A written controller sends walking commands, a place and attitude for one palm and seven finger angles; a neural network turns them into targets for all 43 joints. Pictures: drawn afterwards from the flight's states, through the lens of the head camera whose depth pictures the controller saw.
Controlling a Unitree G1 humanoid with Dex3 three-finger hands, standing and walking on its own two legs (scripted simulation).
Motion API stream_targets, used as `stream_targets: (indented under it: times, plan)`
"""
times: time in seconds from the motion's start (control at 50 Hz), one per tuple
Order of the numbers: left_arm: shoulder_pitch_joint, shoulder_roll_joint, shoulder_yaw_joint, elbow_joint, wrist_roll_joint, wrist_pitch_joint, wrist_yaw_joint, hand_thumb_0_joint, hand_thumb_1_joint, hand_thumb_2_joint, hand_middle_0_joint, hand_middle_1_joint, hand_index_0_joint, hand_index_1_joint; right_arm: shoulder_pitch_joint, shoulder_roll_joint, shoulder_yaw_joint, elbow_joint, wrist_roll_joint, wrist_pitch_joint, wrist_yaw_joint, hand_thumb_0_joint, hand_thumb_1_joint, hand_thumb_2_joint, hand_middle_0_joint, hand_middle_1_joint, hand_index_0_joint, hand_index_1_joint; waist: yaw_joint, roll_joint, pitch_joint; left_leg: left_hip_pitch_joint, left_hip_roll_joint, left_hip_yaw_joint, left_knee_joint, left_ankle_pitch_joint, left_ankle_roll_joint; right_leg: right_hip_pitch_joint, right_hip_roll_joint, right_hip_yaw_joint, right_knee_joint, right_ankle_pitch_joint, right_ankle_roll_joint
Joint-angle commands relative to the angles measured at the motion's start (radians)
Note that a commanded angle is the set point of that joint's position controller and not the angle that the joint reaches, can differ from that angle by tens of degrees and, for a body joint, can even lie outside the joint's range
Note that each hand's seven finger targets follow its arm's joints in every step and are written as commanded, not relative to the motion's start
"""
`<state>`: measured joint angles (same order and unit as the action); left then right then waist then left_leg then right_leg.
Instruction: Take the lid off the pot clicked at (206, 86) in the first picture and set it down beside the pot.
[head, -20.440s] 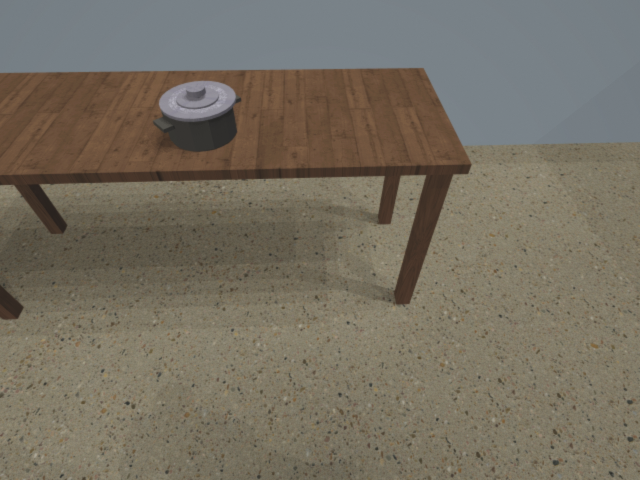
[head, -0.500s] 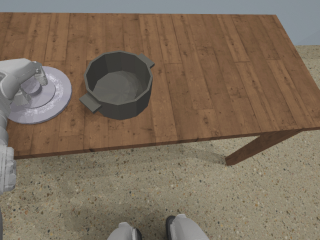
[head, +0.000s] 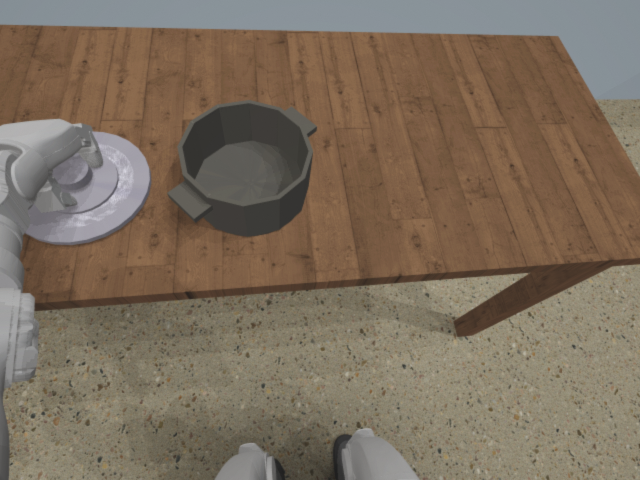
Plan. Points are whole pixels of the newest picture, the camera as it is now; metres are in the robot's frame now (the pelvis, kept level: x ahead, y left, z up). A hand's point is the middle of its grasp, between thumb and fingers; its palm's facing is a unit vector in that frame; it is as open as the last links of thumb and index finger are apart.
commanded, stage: open the fingers wide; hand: left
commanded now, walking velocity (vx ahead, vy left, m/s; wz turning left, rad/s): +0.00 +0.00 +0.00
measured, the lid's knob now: (72, 173) +0.52 +0.29 -0.01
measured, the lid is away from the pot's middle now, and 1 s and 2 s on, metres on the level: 0.23 0.23 0.23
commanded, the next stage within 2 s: raise the empty hand in 0.50 s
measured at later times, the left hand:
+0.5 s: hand (53, 186) +0.48 +0.30 +0.01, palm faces -0.49 -0.09 -0.87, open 10.9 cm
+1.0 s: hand (27, 165) +0.49 +0.31 +0.05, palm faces -0.45 -0.11 -0.89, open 10.9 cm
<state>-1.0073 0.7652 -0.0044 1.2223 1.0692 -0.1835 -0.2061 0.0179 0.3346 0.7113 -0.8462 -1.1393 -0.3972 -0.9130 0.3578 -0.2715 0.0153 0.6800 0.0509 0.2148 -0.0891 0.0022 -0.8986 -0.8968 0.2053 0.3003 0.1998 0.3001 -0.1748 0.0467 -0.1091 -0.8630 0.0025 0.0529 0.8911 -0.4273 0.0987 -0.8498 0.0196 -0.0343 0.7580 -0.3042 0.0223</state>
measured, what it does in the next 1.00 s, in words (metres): stands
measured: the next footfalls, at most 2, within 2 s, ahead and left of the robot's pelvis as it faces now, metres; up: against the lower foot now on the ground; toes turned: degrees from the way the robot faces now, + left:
none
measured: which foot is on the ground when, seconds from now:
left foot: down 0.00-1.00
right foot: down 0.00-1.00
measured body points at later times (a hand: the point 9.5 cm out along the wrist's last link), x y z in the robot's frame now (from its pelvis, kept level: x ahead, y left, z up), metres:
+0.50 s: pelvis +0.00 +0.00 +0.00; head +0.13 +0.03 +0.43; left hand +0.51 +0.30 +0.06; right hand -0.04 -0.28 -0.11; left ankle -0.01 +0.05 -0.69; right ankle +0.02 -0.15 -0.69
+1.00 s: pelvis +0.01 +0.01 +0.01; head +0.13 +0.03 +0.45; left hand +0.51 +0.31 +0.10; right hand -0.01 -0.26 -0.10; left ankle -0.01 +0.05 -0.69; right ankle +0.02 -0.15 -0.69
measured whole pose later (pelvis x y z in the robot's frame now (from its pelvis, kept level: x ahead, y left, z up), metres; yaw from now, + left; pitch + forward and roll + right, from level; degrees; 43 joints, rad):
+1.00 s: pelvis +0.01 +0.01 +0.01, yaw +0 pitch +20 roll -5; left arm -1.00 0.76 -0.01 1.18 1.03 -0.17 -0.24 0.01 0.09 0.47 -0.31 -0.96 -0.31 -0.96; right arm 0.37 -0.26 0.01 0.71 0.06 0.22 -0.07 0.00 -0.90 -0.90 0.21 0.30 0.20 0.30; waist -0.15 0.05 -0.12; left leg -0.76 -0.01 0.06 0.81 -0.41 0.11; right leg -0.74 0.01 -0.03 0.67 -0.29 0.02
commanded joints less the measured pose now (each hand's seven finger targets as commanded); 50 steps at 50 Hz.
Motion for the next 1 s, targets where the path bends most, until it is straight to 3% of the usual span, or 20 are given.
stream_targets:
  times: [0.0,0.02,0.06,0.12,0.18,0.26,0.32,0.38,0.42,0.5,0.58,0.64,0.7,0.78,0.82,0.86,0.88,0.92,0.94,0.98]
  plan:
    - [-0.448,0.312,0.058,-0.181,-0.025,0.009,0.050,0.000,0.202,0.600,-0.478,-1.010,-0.393,-0.977,0.196,-0.204,-0.063,-0.008,0.000,0.005,-0.013,0.000,-0.900,-0.900,0.200,0.300,0.200,0.300,-0.009,0.126,-0.461,0.484,0.021,-0.098,-0.072,0.572,-0.055,0.066,0.055,-0.042,-0.054,0.189,-0.070]
    - [-0.438,0.316,0.058,-0.161,-0.022,0.011,0.052,0.000,0.187,0.587,-0.458,-1.004,-0.382,-0.975,0.197,-0.203,-0.062,-0.013,0.001,0.004,-0.015,0.000,-0.900,-0.900,0.200,0.300,0.200,0.300,-0.013,0.111,-0.461,0.466,0.015,-0.095,-0.076,0.532,-0.050,0.073,0.058,-0.038,-0.055,0.179,-0.069]
    - [-0.479,0.278,0.028,-0.197,-0.021,0.008,0.049,0.000,0.158,0.559,-0.417,-0.993,-0.360,-0.971,0.198,-0.201,-0.067,-0.004,-0.001,0.003,-0.015,0.000,-0.900,-0.900,0.200,0.300,0.200,0.300,-0.016,0.174,-0.473,0.514,0.021,-0.105,-0.078,0.564,-0.061,0.038,0.055,-0.041,-0.057,0.167,-0.073]
    - [-0.447,0.337,0.068,-0.176,-0.024,0.003,0.050,0.000,0.116,0.513,-0.355,-0.979,-0.327,-0.968,0.197,-0.203,-0.058,-0.010,0.000,0.000,-0.019,0.000,-0.900,-0.900,0.200,0.300,0.200,0.300,-0.010,0.118,-0.460,0.450,0.013,-0.089,-0.075,0.510,-0.045,0.086,0.058,-0.034,-0.056,0.177,-0.071]
    - [-0.454,0.312,0.046,-0.182,-0.024,0.000,0.043,0.000,0.075,0.466,-0.293,-0.965,-0.293,-0.965,0.198,-0.203,-0.058,-0.009,0.002,-0.003,-0.021,0.000,-0.900,-0.900,0.200,0.300,0.200,0.300,-0.010,0.144,-0.459,0.456,0.014,-0.093,-0.081,0.503,-0.047,0.073,0.056,-0.037,-0.055,0.169,-0.074]
    - [-0.436,0.313,0.054,-0.173,-0.024,0.002,0.037,0.000,0.075,0.466,-0.292,-0.966,-0.292,-0.966,0.201,-0.201,-0.062,-0.008,0.003,-0.002,-0.017,0.000,-0.900,-0.900,0.200,0.300,0.200,0.300,-0.007,0.164,-0.471,0.492,0.017,-0.096,-0.074,0.550,-0.057,0.056,0.057,-0.041,-0.053,0.170,-0.074]
    - [-0.426,0.304,0.043,-0.144,-0.028,0.010,0.034,0.000,0.072,0.472,-0.294,-0.963,-0.294,-0.963,0.201,-0.205,-0.059,-0.006,0.006,-0.001,-0.014,0.000,-0.900,-0.900,0.200,0.300,0.200,0.300,-0.015,0.107,-0.440,0.441,0.015,-0.094,-0.078,0.478,-0.045,0.060,0.060,-0.041,-0.056,0.150,-0.071]
    - [-0.466,0.350,0.068,-0.207,-0.019,-0.004,0.030,0.000,0.071,0.474,-0.295,-0.962,-0.295,-0.962,0.209,-0.205,-0.061,-0.007,0.003,-0.003,-0.019,0.000,-0.900,-0.900,0.200,0.300,0.200,0.300,-0.006,0.165,-0.496,0.477,0.014,-0.093,-0.076,0.519,-0.046,0.080,0.058,-0.033,-0.053,0.177,-0.075]
    - [-0.441,0.349,0.074,-0.204,-0.021,-0.008,0.027,0.000,0.073,0.470,-0.294,-0.964,-0.294,-0.964,0.206,-0.202,-0.061,-0.006,0.002,-0.004,-0.019,0.000,-0.900,-0.900,0.200,0.300,0.200,0.300,-0.002,0.170,-0.493,0.483,0.015,-0.092,-0.070,0.556,-0.053,0.079,0.059,-0.036,-0.051,0.189,-0.074]
    - [-0.445,0.312,0.041,-0.157,-0.024,0.002,0.028,0.000,0.072,0.472,-0.294,-0.963,-0.294,-0.963,0.202,-0.207,-0.060,-0.004,0.005,-0.001,-0.016,0.000,-0.900,-0.900,0.200,0.300,0.200,0.300,-0.015,0.143,-0.437,0.452,0.018,-0.093,-0.071,0.512,-0.049,0.043,0.058,-0.040,-0.052,0.162,-0.072]
    - [-0.475,0.350,0.075,-0.244,-0.021,-0.012,0.024,0.000,0.074,0.469,-0.293,-0.964,-0.293,-0.964,0.217,-0.202,-0.067,-0.003,-0.002,0.002,-0.017,0.000,-0.900,-0.900,0.200,0.300,0.200,0.300,-0.003,0.210,-0.536,0.555,0.026,-0.109,-0.062,0.650,-0.068,0.048,0.060,-0.042,-0.044,0.199,-0.073]
    - [-0.465,0.354,0.093,-0.268,-0.032,-0.012,0.024,0.000,0.074,0.469,-0.293,-0.964,-0.293,-0.964,0.217,-0.198,-0.070,-0.001,-0.006,0.004,-0.016,0.000,-0.900,-0.900,0.200,0.300,0.200,0.300,0.003,0.205,-0.568,0.590,0.028,-0.107,-0.062,0.744,-0.073,0.076,0.061,-0.043,-0.052,0.252,-0.072]
    - [-0.410,0.313,0.070,-0.194,-0.039,0.009,0.027,0.000,0.074,0.469,-0.293,-0.964,-0.293,-0.964,0.208,-0.196,-0.069,0.003,-0.002,0.007,-0.004,0.000,-0.900,-0.900,0.200,0.300,0.200,0.300,0.005,0.162,-0.493,0.560,0.028,-0.105,-0.073,0.718,-0.075,0.074,0.063,-0.048,-0.067,0.237,-0.070]
    - [-0.434,0.304,0.061,-0.223,-0.037,0.017,0.020,0.000,0.074,0.469,-0.293,-0.964,-0.293,-0.964,0.207,-0.194,-0.073,0.004,0.000,0.009,0.003,0.000,-0.900,-0.900,0.200,0.300,0.200,0.300,0.011,0.186,-0.496,0.593,0.027,-0.106,-0.095,0.733,-0.078,0.096,0.062,-0.045,-0.085,0.247,-0.073]
    - [-0.417,0.331,0.081,-0.216,-0.043,0.016,0.013,0.000,0.074,0.469,-0.293,-0.964,-0.293,-0.964,0.202,-0.196,-0.071,0.001,0.004,0.009,0.002,0.000,-0.900,-0.900,0.200,0.300,0.200,0.300,0.015,0.146,-0.487,0.580,0.025,-0.104,-0.104,0.712,-0.073,0.127,0.060,-0.042,-0.094,0.253,-0.071]
    - [-0.461,0.294,0.054,-0.293,-0.048,0.008,0.003,0.000,0.074,0.469,-0.293,-0.964,-0.293,-0.964,0.196,-0.190,-0.078,0.004,0.001,0.010,0.006,0.000,-0.900,-0.900,0.200,0.300,0.200,0.300,0.024,0.239,-0.518,0.676,0.034,-0.121,-0.119,0.809,-0.093,0.107,0.056,-0.046,-0.103,0.260,-0.076]
    - [-0.446,0.249,0.029,-0.273,-0.047,0.010,0.001,0.000,0.074,0.469,-0.293,-0.964,-0.293,-0.964,0.198,-0.186,-0.083,0.007,0.000,0.010,0.008,0.000,-0.900,-0.900,0.200,0.300,0.200,0.300,0.014,0.216,-0.508,0.699,0.040,-0.133,-0.119,0.819,-0.099,0.080,0.059,-0.051,-0.110,0.238,-0.073]
    - [-0.408,0.273,0.052,-0.214,-0.059,0.015,0.002,0.000,0.074,0.469,-0.293,-0.964,-0.293,-0.964,0.190,-0.190,-0.078,0.007,0.003,0.010,0.010,0.000,-0.900,-0.900,0.200,0.300,0.200,0.300,0.017,0.139,-0.450,0.629,0.031,-0.113,-0.129,0.737,-0.082,0.117,0.059,-0.047,-0.121,0.235,-0.071]
    - [-0.407,0.287,0.063,-0.220,-0.066,0.010,0.000,0.000,0.074,0.469,-0.293,-0.964,-0.293,-0.964,0.188,-0.194,-0.075,0.003,0.007,0.008,0.007,0.000,-0.900,-0.900,0.200,0.300,0.200,0.300,0.024,0.132,-0.449,0.619,0.029,-0.110,-0.139,0.747,-0.079,0.139,0.054,-0.043,-0.125,0.259,-0.073]
    - [-0.454,0.238,0.014,-0.250,-0.060,0.016,0.000,0.000,0.074,0.469,-0.293,-0.964,-0.293,-0.964,0.180,-0.194,-0.078,0.010,0.006,0.009,0.011,0.000,-0.900,-0.900,0.200,0.300,0.200,0.300,0.019,0.160,-0.438,0.637,0.032,-0.117,-0.158,0.724,-0.087,0.127,0.051,-0.044,-0.133,0.238,-0.074]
